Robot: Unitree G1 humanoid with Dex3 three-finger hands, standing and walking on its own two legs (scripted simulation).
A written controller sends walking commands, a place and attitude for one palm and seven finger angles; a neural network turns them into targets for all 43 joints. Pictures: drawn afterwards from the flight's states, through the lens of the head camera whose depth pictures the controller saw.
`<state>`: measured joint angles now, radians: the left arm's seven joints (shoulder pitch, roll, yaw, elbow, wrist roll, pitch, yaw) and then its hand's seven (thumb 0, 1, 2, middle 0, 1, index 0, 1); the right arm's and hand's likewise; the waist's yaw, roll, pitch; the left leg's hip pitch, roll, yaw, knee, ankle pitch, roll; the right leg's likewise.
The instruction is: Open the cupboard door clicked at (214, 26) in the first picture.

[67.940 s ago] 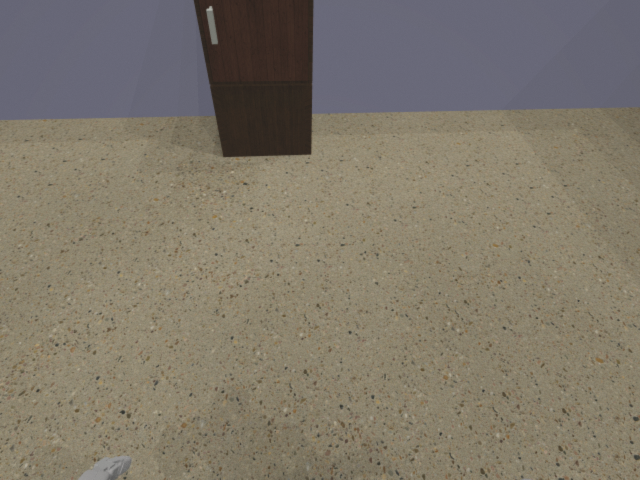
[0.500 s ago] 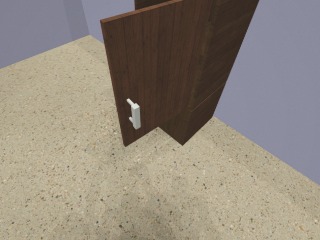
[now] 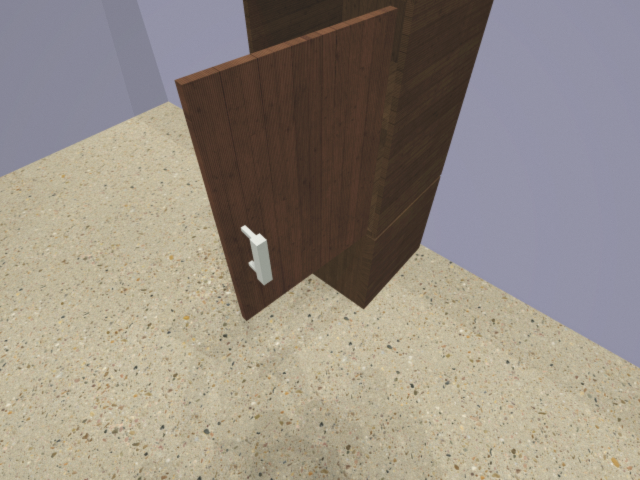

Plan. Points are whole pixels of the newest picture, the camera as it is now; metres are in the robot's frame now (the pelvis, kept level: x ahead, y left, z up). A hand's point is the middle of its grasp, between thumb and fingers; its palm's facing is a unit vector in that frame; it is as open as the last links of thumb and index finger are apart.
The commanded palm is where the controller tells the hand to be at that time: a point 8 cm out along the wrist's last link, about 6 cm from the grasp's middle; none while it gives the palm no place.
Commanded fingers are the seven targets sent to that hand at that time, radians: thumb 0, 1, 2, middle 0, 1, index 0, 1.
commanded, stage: let the arm hang, fingers relaxed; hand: left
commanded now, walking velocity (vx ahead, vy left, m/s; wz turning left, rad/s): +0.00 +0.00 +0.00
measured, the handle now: (255, 254) +0.53 +0.16 -0.11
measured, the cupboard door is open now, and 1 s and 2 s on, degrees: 83 83 83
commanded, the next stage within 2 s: look to check the result in 0.10 s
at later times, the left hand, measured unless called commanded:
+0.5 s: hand out of the picture +0.04 +0.17 -0.17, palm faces +0.01 -0.97 -0.23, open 7.4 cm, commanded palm none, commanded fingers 0.00 0.90 0.90 -0.20 -0.30 -0.20 -0.30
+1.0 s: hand out of the picture +0.06 +0.14 -0.17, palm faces +0.02 -0.98 -0.22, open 7.3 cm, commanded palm none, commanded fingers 0.00 0.90 0.90 -0.20 -0.30 -0.20 -0.30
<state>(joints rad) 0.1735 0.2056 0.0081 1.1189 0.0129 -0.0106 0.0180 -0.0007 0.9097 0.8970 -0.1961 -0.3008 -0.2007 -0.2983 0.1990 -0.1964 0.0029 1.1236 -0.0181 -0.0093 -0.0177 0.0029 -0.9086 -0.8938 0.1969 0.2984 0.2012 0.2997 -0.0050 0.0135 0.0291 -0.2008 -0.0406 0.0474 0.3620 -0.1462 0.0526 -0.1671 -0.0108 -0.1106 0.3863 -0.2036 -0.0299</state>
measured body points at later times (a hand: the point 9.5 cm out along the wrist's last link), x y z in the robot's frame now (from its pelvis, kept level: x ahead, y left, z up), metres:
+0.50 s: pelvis +0.03 -0.02 +0.00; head +0.05 -0.03 +0.45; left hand +0.04 +0.22 -0.15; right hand +0.05 -0.25 -0.16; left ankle +0.03 +0.08 -0.74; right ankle +0.01 -0.10 -0.74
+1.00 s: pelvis +0.04 -0.04 +0.00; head +0.06 -0.05 +0.45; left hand +0.06 +0.19 -0.16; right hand +0.05 -0.27 -0.16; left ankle +0.03 +0.08 -0.74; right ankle +0.01 -0.10 -0.74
